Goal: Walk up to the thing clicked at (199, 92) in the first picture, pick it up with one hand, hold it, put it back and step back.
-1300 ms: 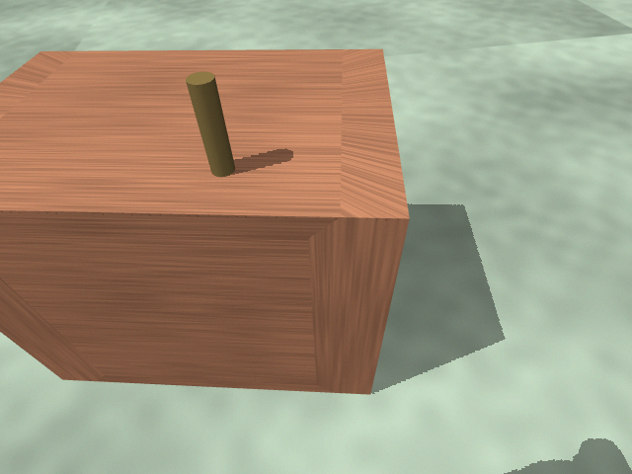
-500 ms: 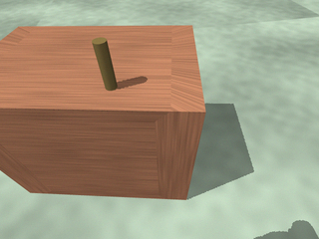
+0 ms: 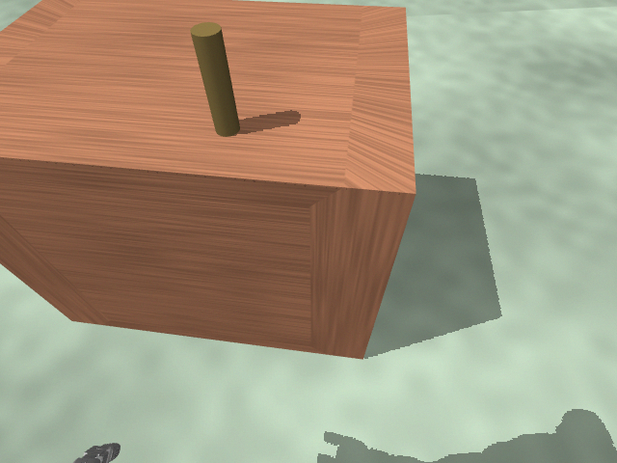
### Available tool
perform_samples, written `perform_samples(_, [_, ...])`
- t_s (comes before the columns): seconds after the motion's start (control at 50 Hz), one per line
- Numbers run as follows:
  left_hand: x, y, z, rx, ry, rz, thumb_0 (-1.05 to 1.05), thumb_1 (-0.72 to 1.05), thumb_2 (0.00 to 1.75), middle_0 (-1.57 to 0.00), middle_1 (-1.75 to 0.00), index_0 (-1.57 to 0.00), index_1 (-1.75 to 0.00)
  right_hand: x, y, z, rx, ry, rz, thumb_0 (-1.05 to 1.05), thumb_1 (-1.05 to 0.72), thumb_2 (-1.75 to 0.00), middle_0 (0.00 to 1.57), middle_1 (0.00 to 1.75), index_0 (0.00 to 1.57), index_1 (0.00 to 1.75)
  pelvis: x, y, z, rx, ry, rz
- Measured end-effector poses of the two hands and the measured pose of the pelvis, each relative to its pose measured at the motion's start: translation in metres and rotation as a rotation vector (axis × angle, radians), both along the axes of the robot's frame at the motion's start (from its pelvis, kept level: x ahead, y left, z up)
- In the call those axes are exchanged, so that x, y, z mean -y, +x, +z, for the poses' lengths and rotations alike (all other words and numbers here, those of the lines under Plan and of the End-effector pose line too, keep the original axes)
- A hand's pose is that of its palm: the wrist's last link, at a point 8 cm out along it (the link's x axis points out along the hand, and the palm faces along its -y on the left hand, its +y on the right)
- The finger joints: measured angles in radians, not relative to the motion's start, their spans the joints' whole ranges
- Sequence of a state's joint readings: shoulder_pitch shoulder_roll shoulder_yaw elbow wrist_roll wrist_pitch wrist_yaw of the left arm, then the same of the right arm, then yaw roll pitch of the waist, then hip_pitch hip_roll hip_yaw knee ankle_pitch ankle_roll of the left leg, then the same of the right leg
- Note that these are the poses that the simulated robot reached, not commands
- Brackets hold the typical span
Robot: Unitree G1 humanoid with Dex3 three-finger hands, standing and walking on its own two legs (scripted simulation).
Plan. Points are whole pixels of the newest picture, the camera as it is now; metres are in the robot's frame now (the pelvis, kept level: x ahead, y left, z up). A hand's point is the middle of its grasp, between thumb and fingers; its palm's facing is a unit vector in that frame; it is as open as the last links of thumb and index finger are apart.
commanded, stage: walk up
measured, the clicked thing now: (218, 84) +0.68 +0.16 +0.12
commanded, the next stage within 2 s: none
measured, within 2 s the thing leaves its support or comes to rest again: neither
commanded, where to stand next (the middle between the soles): +0.05 +0.02 m, yaw +18 degrees
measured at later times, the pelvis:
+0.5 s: pelvis -0.03 -0.01 -0.02, yaw +12 degrees
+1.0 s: pelvis -0.03 +0.01 -0.01, yaw +18 degrees
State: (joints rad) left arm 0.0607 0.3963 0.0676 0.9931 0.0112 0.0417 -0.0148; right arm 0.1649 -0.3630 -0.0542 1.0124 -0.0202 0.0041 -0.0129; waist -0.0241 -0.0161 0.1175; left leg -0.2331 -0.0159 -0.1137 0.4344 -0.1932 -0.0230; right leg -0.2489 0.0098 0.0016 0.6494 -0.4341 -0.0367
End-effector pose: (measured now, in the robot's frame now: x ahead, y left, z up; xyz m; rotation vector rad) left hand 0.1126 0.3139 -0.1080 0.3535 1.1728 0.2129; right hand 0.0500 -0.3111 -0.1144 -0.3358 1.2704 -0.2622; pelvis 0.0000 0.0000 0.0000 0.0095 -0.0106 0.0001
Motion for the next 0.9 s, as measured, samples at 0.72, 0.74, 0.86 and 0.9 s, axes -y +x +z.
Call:
perform_samples(0.72, [0.01,-0.172,-0.011,-0.009,0.018,0.3,0.0,0.9,0.9,-0.21,-0.3,-0.2,-0.3,-0.035,0.103,-0.01,0.157,0.058,0.364,0.01,-0.9,-0.9,0.2,0.3,0.21,0.3,0.014,-0.026,-0.018,0.052,-0.029,0.269])
perform_samples(0.74, [0.011,-0.175,-0.009,-0.008,0.021,0.302,0.0,0.9,0.9,-0.21,-0.3,-0.2,-0.3,-0.037,0.105,-0.011,0.155,0.063,0.365,0.01,-0.9,-0.9,0.2,0.3,0.21,0.3,0.014,-0.026,-0.017,0.049,-0.023,0.274])
perform_samples(0.86, [0.001,-0.183,0.002,-0.001,0.038,0.311,0.0,0.9,0.9,-0.21,-0.3,-0.2,-0.3,-0.044,0.109,-0.008,0.139,0.069,0.398,0.01,-0.9,-0.9,0.2,0.3,0.21,0.3,0.004,-0.029,-0.012,0.031,0.007,0.301])
perform_samples(0.9, [-0.008,-0.183,-0.002,0.005,0.039,0.308,0.0,0.9,0.9,-0.21,-0.3,-0.2,-0.3,-0.046,0.107,-0.008,0.13,0.055,0.408,0.01,-0.9,-0.9,0.2,0.3,0.21,0.3,-0.002,-0.031,-0.015,0.025,0.001,0.312])
